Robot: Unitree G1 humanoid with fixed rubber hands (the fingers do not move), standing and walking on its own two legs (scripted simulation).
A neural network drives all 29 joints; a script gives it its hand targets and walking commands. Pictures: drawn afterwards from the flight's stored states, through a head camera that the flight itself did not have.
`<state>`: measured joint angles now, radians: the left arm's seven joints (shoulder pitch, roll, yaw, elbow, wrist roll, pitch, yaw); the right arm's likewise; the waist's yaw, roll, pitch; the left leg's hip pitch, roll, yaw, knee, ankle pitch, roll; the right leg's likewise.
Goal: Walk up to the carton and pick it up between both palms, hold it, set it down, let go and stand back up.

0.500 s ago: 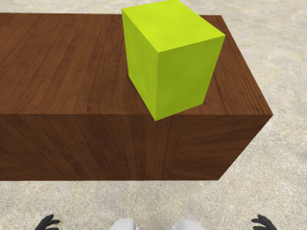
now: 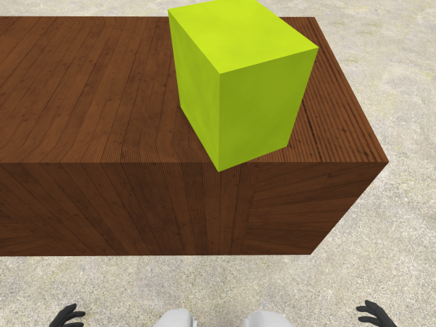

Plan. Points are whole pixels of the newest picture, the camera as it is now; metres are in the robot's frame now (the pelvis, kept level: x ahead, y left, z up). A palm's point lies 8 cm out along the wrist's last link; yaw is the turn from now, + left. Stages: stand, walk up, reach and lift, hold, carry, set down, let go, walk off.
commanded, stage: walk up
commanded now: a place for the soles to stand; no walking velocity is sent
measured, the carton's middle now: (232, 84) +0.61 -0.03 +0.09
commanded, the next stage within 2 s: none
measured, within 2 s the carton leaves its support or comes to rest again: neither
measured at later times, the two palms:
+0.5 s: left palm out of the picture +0.09 +0.32 -0.10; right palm out of the picture +0.09 -0.29 -0.09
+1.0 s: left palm (35, 320) +0.15 +0.35 -0.09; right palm out of the picture +0.05 -0.28 -0.07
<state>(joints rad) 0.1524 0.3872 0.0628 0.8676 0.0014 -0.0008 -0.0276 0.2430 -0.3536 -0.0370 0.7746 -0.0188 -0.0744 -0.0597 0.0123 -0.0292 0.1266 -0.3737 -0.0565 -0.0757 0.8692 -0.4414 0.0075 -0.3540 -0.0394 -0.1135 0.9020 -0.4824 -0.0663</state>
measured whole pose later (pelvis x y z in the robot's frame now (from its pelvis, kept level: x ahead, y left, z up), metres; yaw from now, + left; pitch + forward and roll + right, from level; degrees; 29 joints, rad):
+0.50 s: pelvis -0.01 +0.01 +0.00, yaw +0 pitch -4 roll +1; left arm 0.15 0.39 0.06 0.87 0.00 0.00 -0.03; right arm 0.26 -0.35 -0.04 0.77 -0.02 -0.09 -0.06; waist 0.01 -0.03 0.12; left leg -0.38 -0.05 -0.08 0.87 -0.42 0.00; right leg -0.36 -0.04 -0.11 0.91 -0.52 -0.05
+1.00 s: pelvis +0.03 +0.03 +0.00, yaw +0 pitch -5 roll +0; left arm 0.16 0.43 0.06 0.83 0.00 0.00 -0.07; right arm 0.46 -0.35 -0.07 0.78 -0.02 -0.13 -0.04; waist 0.01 -0.06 0.06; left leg -0.32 -0.03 -0.05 0.85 -0.45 0.00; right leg -0.45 -0.05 -0.11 1.21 -0.52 -0.05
